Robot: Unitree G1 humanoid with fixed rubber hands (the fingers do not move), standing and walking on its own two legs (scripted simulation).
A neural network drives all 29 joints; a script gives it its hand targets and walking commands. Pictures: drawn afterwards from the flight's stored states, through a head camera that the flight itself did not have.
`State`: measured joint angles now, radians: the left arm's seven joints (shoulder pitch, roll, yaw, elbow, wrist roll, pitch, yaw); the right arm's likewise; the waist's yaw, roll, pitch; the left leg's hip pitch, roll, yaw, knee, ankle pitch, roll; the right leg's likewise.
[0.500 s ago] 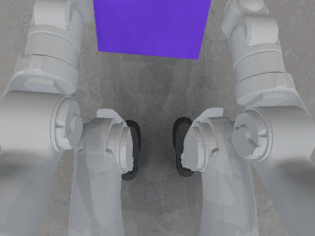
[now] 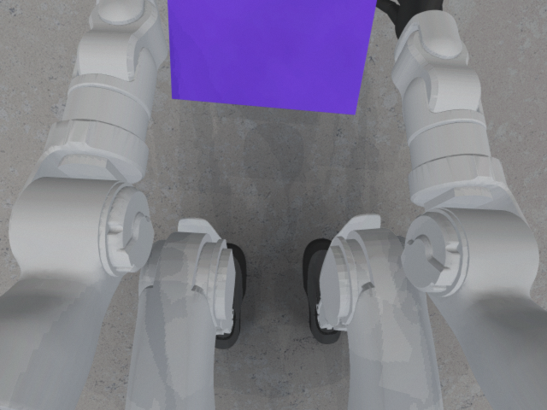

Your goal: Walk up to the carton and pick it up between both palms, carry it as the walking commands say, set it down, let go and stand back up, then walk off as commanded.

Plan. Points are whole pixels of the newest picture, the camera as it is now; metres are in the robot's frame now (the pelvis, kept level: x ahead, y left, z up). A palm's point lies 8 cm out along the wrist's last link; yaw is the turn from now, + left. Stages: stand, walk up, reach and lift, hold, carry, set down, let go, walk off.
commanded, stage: set down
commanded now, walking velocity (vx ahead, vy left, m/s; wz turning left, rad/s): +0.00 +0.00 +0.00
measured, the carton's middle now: (272, 8) +0.58 +0.00 -0.22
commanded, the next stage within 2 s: none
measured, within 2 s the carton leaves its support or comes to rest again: rests again in 1.46 s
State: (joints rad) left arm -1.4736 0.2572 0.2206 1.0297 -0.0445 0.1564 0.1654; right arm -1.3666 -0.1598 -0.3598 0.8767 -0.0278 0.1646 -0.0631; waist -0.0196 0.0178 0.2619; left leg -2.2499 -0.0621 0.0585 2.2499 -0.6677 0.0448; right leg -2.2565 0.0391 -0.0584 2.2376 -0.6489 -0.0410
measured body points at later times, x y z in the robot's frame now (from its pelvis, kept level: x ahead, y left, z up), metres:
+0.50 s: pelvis +0.00 +0.00 +0.00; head +0.36 +0.00 +0.27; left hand +0.59 +0.14 -0.14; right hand +0.56 -0.16 -0.14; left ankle +0.09 +0.10 -0.33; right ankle +0.09 -0.10 -0.33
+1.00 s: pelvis +0.01 +0.00 +0.00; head +0.37 +0.00 +0.26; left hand +0.59 +0.14 -0.14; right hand +0.57 -0.16 -0.15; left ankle +0.09 +0.10 -0.33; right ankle +0.09 -0.10 -0.33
